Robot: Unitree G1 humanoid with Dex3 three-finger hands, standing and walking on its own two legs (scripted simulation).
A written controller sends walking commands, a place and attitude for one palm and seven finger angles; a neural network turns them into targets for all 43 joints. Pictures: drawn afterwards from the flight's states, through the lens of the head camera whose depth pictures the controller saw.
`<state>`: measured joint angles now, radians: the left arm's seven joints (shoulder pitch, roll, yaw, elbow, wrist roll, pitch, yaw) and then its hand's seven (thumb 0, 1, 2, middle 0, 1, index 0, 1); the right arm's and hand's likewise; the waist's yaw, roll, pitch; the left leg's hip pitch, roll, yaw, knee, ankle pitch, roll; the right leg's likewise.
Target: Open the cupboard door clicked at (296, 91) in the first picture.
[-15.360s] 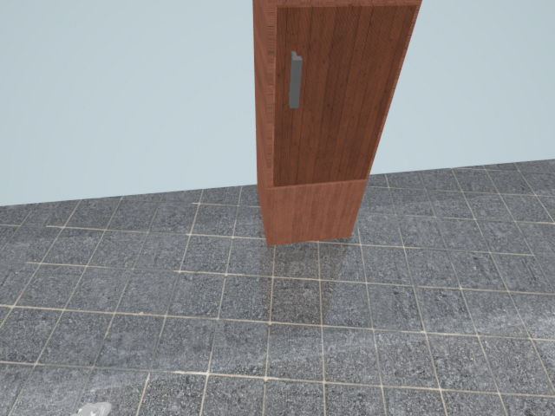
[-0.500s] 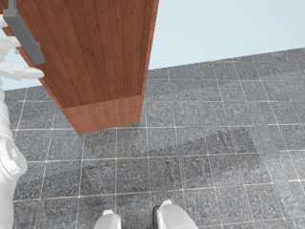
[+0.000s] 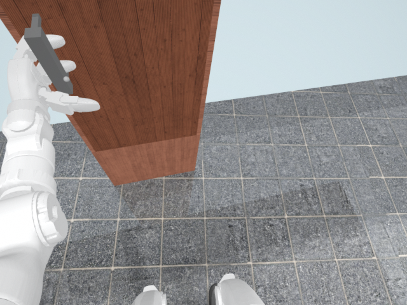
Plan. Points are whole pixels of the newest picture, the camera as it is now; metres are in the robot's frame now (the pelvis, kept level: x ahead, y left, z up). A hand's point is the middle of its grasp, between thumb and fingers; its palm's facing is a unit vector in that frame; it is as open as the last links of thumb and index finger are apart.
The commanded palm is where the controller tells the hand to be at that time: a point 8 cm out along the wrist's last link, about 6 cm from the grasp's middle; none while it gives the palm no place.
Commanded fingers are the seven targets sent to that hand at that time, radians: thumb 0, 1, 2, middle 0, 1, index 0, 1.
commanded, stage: slide the fingers in behind the handle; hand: left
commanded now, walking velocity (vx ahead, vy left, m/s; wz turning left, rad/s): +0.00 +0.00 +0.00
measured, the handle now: (52, 57) +0.57 +0.24 +0.09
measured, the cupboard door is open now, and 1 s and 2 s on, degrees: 0 0 20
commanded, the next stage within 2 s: close the thumb around the handle in 0.48 s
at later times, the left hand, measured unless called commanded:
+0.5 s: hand (67, 80) +0.52 +0.21 +0.09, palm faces +0.17 -0.99 -0.03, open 14.2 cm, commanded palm +0.49 +0.24 +0.09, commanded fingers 0.00 -0.50 0.30 -0.30 -1.20 -0.30 -1.20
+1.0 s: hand (66, 78) +0.52 +0.21 +0.09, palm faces +0.15 -0.99 -0.01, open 9.2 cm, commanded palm +0.49 +0.25 +0.09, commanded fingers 0.00 0.73 0.83 -0.39 -1.33 -0.39 -1.33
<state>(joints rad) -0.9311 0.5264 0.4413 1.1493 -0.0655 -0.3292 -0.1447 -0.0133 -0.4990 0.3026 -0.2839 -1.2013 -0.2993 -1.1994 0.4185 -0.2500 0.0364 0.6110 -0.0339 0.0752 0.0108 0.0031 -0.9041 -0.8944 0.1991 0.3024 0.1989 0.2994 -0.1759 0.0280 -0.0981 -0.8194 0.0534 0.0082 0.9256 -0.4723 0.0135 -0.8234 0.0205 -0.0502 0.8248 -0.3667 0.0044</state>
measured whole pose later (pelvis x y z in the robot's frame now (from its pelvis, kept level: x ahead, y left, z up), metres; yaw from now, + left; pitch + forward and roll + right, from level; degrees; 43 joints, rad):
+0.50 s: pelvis -0.01 -0.01 +0.00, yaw +1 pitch +21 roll -3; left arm -0.98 0.55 0.42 1.21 -0.06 -0.36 -0.13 -0.01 -0.50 0.30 -0.28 -1.20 -0.25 -1.20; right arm 0.44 -0.27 0.03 0.65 -0.04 0.05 0.00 0.00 -0.90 -0.89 0.20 0.30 0.20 0.30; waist -0.18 0.03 -0.08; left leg -0.84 0.05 -0.01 0.92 -0.46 0.00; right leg -0.84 0.02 -0.07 0.83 -0.37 -0.01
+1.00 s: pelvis +0.00 +0.00 +0.00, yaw +0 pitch +21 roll -3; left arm -0.96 0.54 0.44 1.19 -0.06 -0.35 -0.14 -0.01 0.21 0.61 -0.33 -1.28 -0.33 -1.27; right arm 0.43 -0.25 0.04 0.62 -0.04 0.06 0.01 0.00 -0.90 -0.89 0.20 0.30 0.20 0.30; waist -0.18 0.03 -0.09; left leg -0.83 0.05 0.01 0.93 -0.47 0.02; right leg -0.84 0.02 -0.05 0.83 -0.36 0.00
